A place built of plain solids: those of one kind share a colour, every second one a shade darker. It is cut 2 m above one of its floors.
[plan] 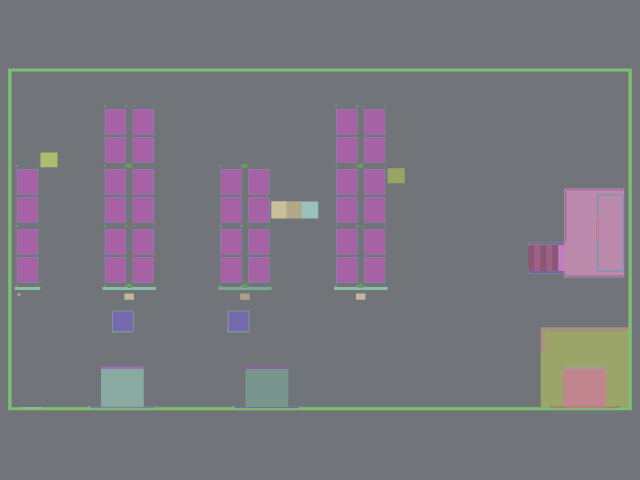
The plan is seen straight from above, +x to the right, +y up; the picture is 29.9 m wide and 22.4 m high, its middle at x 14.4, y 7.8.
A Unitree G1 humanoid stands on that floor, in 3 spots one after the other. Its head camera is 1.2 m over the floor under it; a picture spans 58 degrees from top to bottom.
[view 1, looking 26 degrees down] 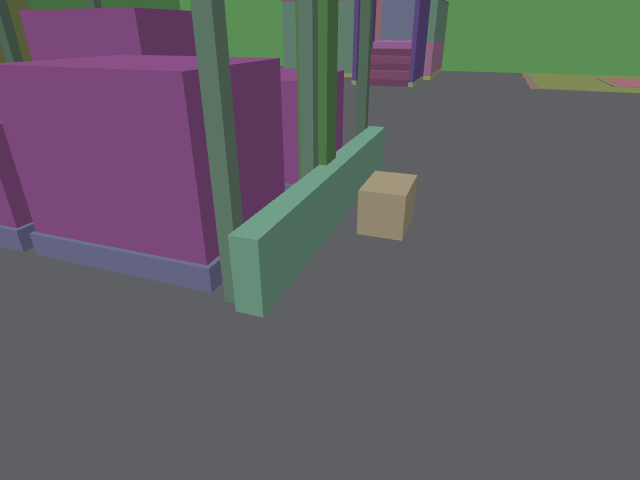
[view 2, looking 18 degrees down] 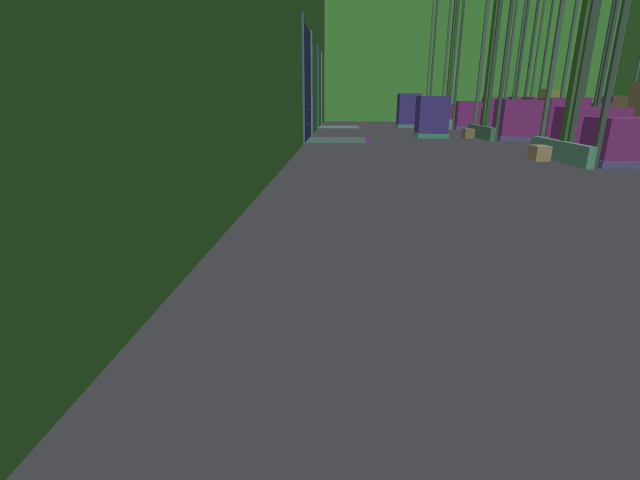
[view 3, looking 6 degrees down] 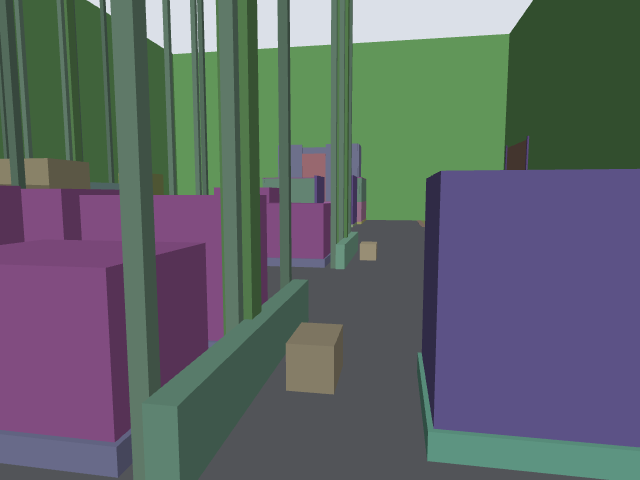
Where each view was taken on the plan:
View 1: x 13.60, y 4.66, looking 20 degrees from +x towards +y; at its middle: guard_row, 2.63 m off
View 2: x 25.59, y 1.10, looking -177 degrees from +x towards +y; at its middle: ground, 3.89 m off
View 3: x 8.20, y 4.66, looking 10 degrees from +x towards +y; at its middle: row_load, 7.12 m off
